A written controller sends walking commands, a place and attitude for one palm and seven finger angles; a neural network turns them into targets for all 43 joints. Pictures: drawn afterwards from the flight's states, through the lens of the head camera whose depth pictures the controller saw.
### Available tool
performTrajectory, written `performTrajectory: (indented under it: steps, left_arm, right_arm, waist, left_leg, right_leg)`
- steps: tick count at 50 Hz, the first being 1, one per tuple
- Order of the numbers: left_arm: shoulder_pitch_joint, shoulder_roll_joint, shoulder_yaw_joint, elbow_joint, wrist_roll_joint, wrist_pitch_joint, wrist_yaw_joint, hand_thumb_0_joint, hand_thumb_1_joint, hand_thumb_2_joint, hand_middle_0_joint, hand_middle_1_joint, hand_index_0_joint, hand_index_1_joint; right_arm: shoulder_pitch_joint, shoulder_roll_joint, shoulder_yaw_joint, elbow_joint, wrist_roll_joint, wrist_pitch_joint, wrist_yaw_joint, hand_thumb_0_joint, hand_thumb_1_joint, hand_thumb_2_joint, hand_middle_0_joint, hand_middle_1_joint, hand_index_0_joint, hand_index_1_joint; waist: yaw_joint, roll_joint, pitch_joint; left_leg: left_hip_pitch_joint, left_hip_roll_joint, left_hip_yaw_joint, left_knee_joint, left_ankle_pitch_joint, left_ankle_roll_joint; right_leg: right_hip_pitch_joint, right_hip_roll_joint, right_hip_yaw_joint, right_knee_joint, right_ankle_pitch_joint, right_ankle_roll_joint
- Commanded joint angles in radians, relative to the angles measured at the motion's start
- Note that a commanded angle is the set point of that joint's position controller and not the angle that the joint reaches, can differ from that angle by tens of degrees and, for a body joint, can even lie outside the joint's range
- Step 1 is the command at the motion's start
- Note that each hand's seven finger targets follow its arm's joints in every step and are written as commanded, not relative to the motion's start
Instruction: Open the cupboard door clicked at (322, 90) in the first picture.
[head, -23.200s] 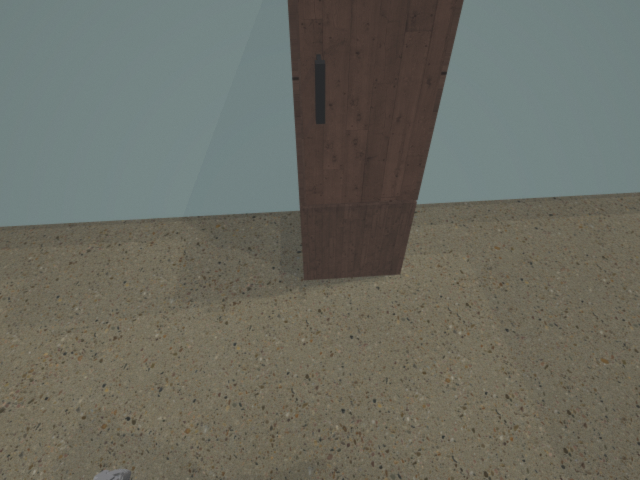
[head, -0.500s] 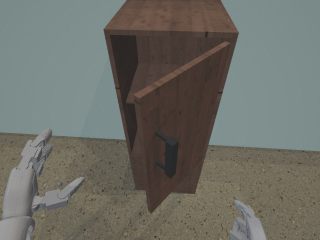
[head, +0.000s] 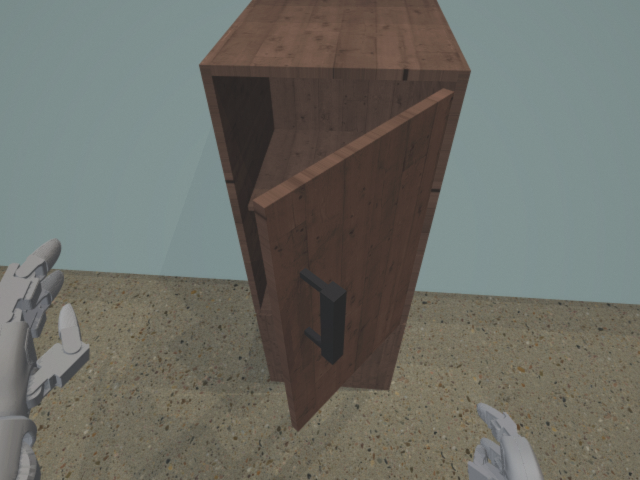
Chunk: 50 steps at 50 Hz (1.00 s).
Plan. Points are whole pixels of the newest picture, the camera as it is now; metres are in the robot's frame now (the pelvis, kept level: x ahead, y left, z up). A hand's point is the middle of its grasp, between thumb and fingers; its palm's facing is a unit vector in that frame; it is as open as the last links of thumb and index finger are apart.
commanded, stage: draw the hand back to the body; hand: left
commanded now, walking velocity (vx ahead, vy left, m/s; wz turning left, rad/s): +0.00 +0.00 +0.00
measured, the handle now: (321, 317) +0.32 +0.05 +0.04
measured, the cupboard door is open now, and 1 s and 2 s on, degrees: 51 51 51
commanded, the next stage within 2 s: step back with the hand held close in 0.10 s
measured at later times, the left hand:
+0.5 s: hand (92, 355) +0.18 +0.25 +0.14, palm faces +0.35 -0.81 -0.48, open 7.4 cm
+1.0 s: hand out of the picture +0.08 +0.29 +0.16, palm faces +0.45 -0.75 -0.48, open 7.4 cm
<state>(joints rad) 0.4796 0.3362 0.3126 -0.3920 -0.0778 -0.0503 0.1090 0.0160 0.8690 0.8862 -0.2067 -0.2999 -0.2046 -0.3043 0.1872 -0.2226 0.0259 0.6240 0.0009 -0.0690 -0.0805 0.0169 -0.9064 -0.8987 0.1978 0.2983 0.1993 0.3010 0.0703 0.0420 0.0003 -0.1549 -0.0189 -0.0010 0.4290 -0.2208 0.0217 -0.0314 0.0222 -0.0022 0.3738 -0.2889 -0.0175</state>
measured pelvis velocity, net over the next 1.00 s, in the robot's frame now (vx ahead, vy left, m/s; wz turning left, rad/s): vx -0.11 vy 0.02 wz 0.05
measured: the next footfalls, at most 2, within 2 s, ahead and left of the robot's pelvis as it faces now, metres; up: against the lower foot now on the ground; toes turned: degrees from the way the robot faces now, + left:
left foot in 1.12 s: -0.02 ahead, +0.12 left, +0.00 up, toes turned +2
right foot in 1.50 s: -0.29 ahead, -0.09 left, +0.00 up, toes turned +0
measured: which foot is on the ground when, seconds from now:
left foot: down 0.00-1.00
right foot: down 0.00-1.00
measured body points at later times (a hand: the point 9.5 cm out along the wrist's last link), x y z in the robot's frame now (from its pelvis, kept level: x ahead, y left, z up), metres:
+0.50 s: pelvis -0.02 -0.01 +0.00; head -0.01 -0.02 +0.45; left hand +0.16 +0.29 +0.17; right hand +0.17 -0.25 -0.08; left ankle +0.01 +0.10 -0.74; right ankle -0.05 -0.11 -0.74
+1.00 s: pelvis -0.11 +0.02 -0.01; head -0.09 +0.02 +0.43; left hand +0.05 +0.32 +0.18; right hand +0.07 -0.21 -0.10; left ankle +0.01 +0.11 -0.74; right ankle -0.08 -0.10 -0.74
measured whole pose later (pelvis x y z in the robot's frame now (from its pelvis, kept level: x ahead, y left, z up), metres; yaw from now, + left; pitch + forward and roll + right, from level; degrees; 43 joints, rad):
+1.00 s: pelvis -0.11 +0.02 -0.01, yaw +3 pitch +0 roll -3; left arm 0.56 0.40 0.42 -0.53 -0.04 -0.20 0.14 0.02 0.89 0.90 -0.21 -0.30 -0.21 -0.30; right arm 0.22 -0.21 0.00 0.57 0.01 -0.05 -0.07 0.02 -0.91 -0.90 0.20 0.30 0.20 0.30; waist 0.01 0.03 0.03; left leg -0.47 -0.01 -0.02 0.58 -0.20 0.03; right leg -0.29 0.06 0.01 0.54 -0.25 -0.01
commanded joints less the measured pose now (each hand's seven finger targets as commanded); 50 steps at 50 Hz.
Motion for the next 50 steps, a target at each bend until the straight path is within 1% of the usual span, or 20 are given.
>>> performTrajectory:
  steps: [1, 10, 11, 12, 13, 14, 17, 20, 23, 26, 31, 34, 38, 41, 44, 45, 46, 47, 49, 50]
  left_arm:
    - [-0.09, 0.202, 0.14, -0.226, -0.003, -0.075, 0.022, 0.0, 0.9, 0.9, -0.2, -0.3, -0.2, -0.3]
    - [-0.084, 0.192, 0.135, -0.181, -0.007, -0.079, 0.014, 0.0, 0.9, 0.9, -0.2, -0.3, -0.2, -0.3]
    - [-0.167, 0.213, 0.135, -0.266, -0.007, -0.089, 0.016, 0.0, 0.9, 0.9, -0.2, -0.3, -0.2, -0.3]
    - [-0.227, 0.348, 0.272, -0.286, 0.006, -0.128, 0.026, 0.0, 0.9, 0.9, -0.2, -0.3, -0.2, -0.3]
    - [-0.11, 0.255, 0.205, -0.182, 0.007, -0.126, 0.015, 0.0, 0.9, 0.9, -0.2, -0.3, -0.2, -0.3]
    - [-0.056, 0.221, 0.173, -0.169, 0.014, -0.124, 0.009, 0.0, 0.9, 0.9, -0.2, -0.3, -0.2, -0.3]
    - [0.018, 0.208, 0.164, -0.178, 0.015, -0.126, 0.008, 0.0, 0.9, 0.9, -0.2, -0.3, -0.2, -0.3]
    - [0.032, 0.234, 0.179, -0.223, 0.015, -0.121, 0.017, 0.0, 0.9, 0.9, -0.2, -0.3, -0.2, -0.3]
    - [0.044, 0.262, 0.207, -0.261, 0.011, -0.119, 0.027, 0.0, 0.9, 0.9, -0.2, -0.3, -0.2, -0.3]
    - [0.049, 0.289, 0.229, -0.316, 0.011, -0.13, 0.037, 0.0, 0.9, 0.9, -0.2, -0.3, -0.2, -0.3]
    - [0.099, 0.276, 0.233, -0.311, 0.01, -0.145, 0.046, 0.0, 0.9, 0.9, -0.2, -0.3, -0.2, -0.3]
    - [0.091, 0.264, 0.225, -0.296, 0.011, -0.159, 0.049, 0.0, 0.9, 0.9, -0.2, -0.3, -0.2, -0.3]
    - [0.08, 0.254, 0.228, -0.31, 0.028, -0.188, 0.055, 0.0, 0.9, 0.9, -0.2, -0.3, -0.2, -0.3]
    - [0.054, 0.246, 0.245, -0.31, 0.049, -0.203, 0.056, 0.0, 0.9, 0.9, -0.2, -0.3, -0.2, -0.3]
    - [0.046, 0.25, 0.252, -0.333, 0.051, -0.212, 0.051, 0.0, 0.9, 0.9, -0.2, -0.3, -0.2, -0.3]
    - [0.047, 0.266, 0.267, -0.342, 0.05, -0.218, 0.05, 0.0, 0.9, 0.9, -0.2, -0.3, -0.2, -0.3]
    - [0.069, 0.261, 0.257, -0.338, 0.036, -0.219, 0.053, 0.0, 0.9, 0.9, -0.2, -0.3, -0.2, -0.3]
    - [0.065, 0.249, 0.241, -0.356, 0.035, -0.219, 0.051, 0.0, 0.9, 0.9, -0.2, -0.3, -0.2, -0.3]
    - [0.054, 0.254, 0.23, -0.356, 0.027, -0.218, 0.063, 0.0, 0.9, 0.9, -0.2, -0.3, -0.2, -0.3]
    - [0.047, 0.252, 0.226, -0.344, 0.026, -0.212, 0.072, 0.0, 0.9, 0.9, -0.2, -0.3, -0.2, -0.3]
  right_arm:
    - [-0.145, -0.102, -0.035, -0.158, 0.001, -0.062, -0.012, 0.0, -0.9, -0.9, 0.2, 0.3, 0.2, 0.3]
    - [-0.146, -0.105, -0.042, -0.149, 0.001, -0.058, -0.014, 0.0, -0.9, -0.9, 0.2, 0.3, 0.2, 0.3]
    - [-0.159, -0.105, -0.039, -0.158, 0.003, -0.063, -0.013, 0.0, -0.9, -0.9, 0.2, 0.3, 0.2, 0.3]
    - [-0.127, -0.127, -0.045, -0.178, 0.011, -0.045, -0.011, 0.0, -0.9, -0.9, 0.2, 0.3, 0.2, 0.3]
    - [-0.129, -0.115, -0.049, -0.157, 0.005, -0.027, -0.009, 0.0, -0.9, -0.9, 0.2, 0.3, 0.2, 0.3]
    - [-0.124, -0.117, -0.052, -0.167, 0.004, -0.012, -0.005, 0.0, -0.9, -0.9, 0.2, 0.3, 0.2, 0.3]
    - [-0.12, -0.121, -0.063, -0.186, 0.008, 0.023, -0.001, 0.0, -0.9, -0.9, 0.2, 0.3, 0.2, 0.3]
    - [-0.123, -0.122, -0.07, -0.204, 0.015, 0.051, -0.006, 0.0, -0.9, -0.9, 0.2, 0.3, 0.2, 0.3]
    - [-0.125, -0.116, -0.074, -0.224, 0.02, 0.066, -0.01, 0.0, -0.9, -0.9, 0.2, 0.3, 0.2, 0.3]
    - [-0.12, -0.118, -0.078, -0.236, 0.021, 0.069, -0.015, 0.0, -0.9, -0.9, 0.2, 0.3, 0.2, 0.3]
    - [-0.108, -0.121, -0.082, -0.24, 0.02, 0.059, -0.012, 0.0, -0.9, -0.9, 0.2, 0.3, 0.2, 0.3]
    - [-0.101, -0.13, -0.084, -0.239, 0.02, 0.046, -0.009, 0.0, -0.9, -0.9, 0.2, 0.3, 0.2, 0.3]
    - [-0.096, -0.144, -0.08, -0.243, 0.015, 0.015, -0.012, 0.0, -0.9, -0.9, 0.2, 0.3, 0.2, 0.3]
    - [-0.094, -0.149, -0.081, -0.245, 0.007, -0.011, -0.016, 0.0, -0.9, -0.9, 0.2, 0.3, 0.2, 0.3]
    - [-0.084, -0.14, -0.086, -0.24, 0.006, -0.035, -0.008, 0.0, -0.9, -0.9, 0.2, 0.3, 0.2, 0.3]
    - [-0.086, -0.143, -0.087, -0.236, 0.001, -0.04, -0.008, 0.0, -0.9, -0.9, 0.2, 0.3, 0.2, 0.3]
    - [-0.073, -0.121, -0.082, -0.229, 0.002, -0.043, -0.002, 0.0, -0.9, -0.9, 0.2, 0.3, 0.2, 0.3]
    - [-0.066, -0.121, -0.085, -0.218, 0.005, -0.048, 0.002, 0.0, -0.9, -0.9, 0.2, 0.3, 0.2, 0.3]
    - [-0.05, -0.121, -0.097, -0.187, 0.005, -0.045, 0.006, 0.0, -0.9, -0.9, 0.2, 0.3, 0.2, 0.3]
    - [-0.044, -0.12, -0.098, -0.161, -0.002, -0.041, 0.008, 0.0, -0.9, -0.9, 0.2, 0.3, 0.2, 0.3]
  waist:
    - [-0.004, 0.038, -0.066]
    - [-0.004, -0.01, -0.057]
    - [-0.006, 0.017, -0.073]
    - [-0.042, -0.009, -0.002]
    - [-0.049, -0.056, -0.015]
    - [-0.05, -0.074, -0.034]
    - [-0.054, -0.044, -0.111]
    - [-0.056, -0.025, -0.153]
    - [-0.057, -0.055, -0.17]
    - [-0.057, 0.003, -0.183]
    - [-0.06, 0.035, -0.155]
    - [-0.069, 0.018, -0.1]
    - [-0.071, 0.08, -0.054]
    - [-0.061, 0.16, -0.043]
    - [-0.06, 0.122, -0.062]
    - [-0.062, 0.13, -0.06]
    - [-0.066, 0.071, -0.062]
    - [-0.069, -0.011, -0.1]
    - [-0.078, -0.151, -0.092]
    - [-0.081, -0.157, -0.086]
  left_leg:
    - [0.104, 0.023, -0.008, -0.037, 0.224, 0.007]
    - [0.113, 0.02, 0.006, -0.033, 0.218, 0.015]
    - [0.123, 0.019, 0.003, -0.032, 0.221, 0.016]
    - [0.079, 0.036, -0.021, 0.027, 0.192, 0.035]
    - [0.075, 0.033, -0.03, 0.053, 0.198, 0.033]
    - [0.07, 0.034, -0.022, 0.061, 0.225, 0.03]
    - [0.08, 0.048, -0.009, 0.061, 0.347, 0.027]
    - [0.087, 0.061, -0.005, 0.064, 0.43, 0.025]
    - [0.08, 0.073, -0.011, 0.065, 0.445, 0.022]
    - [0.051, 0.083, -0.024, 0.051, 0.443, 0.019]
    - [-0.033, 0.102, -0.058, 0.007, 0.317, 0.022]
    - [-0.128, 0.104, -0.078, -0.027, 0.073, 0.022]
    - [-0.311, 0.14, -0.155, -0.144, -0.241, 0.046]
    - [-0.547, 0.202, -0.238, -0.258, -0.468, 0.087]
    - [-0.545, 0.194, -0.231, -0.221, -0.464, 0.09]
    - [-0.534, 0.184, -0.22, -0.203, -0.452, 0.086]
    - [-0.422, 0.14, -0.177, -0.128, -0.321, 0.059]
    - [-0.32, 0.094, -0.113, -0.033, -0.279, 0.027]
    - [-0.096, 0.011, -0.034, 0.281, -0.156, -0.022]
    - [-0.052, 0.0, -0.022, 0.403, -0.123, -0.028]
  right_leg:
    - [-0.089, -0.018, -0.01, -0.064, 0.265, 0.001]
    - [-0.092, -0.02, -0.003, -0.079, 0.282, 0.009]
    - [-0.091, -0.022, 0.003, -0.079, 0.288, 0.01]
    - [-0.194, -0.071, 0.08, -0.134, 0.364, 0.027]
    - [-0.188, -0.092, 0.079, -0.124, 0.421, 0.03]
    - [-0.178, -0.097, 0.07, -0.107, 0.476, 0.04]
    - [-0.136, -0.096, 0.037, -0.051, 0.571, 0.055]
    - [-0.125, -0.092, 0.025, -0.02, 0.607, 0.062]
    - [-0.138, -0.085, 0.032, 0.0, 0.585, 0.057]
    - [-0.13, -0.078, 0.036, 0.022, 0.52, 0.042]
    - [-0.147, -0.058, 0.04, 0.028, 0.335, 0.032]
    - [-0.176, -0.055, 0.055, 0.005, 0.165, 0.025]
    - [-0.108, -0.013, 0.039, 0.069, 0.008, 0.025]
    - [0.061, 0.032, 0.018, 0.243, 0.017, 0.034]
    - [0.047, 0.038, 0.032, 0.243, -0.002, 0.019]
    - [0.03, 0.032, 0.047, 0.218, -0.009, 0.014]
    - [-0.072, -0.007, 0.078, 0.124, 0.006, -0.009]
    - [-0.159, -0.041, 0.123, 0.049, -0.059, -0.02]
    - [-0.465, -0.19, 0.28, -0.136, -0.237, -0.095]
    - [-0.541, -0.259, 0.328, -0.163, -0.181, -0.131]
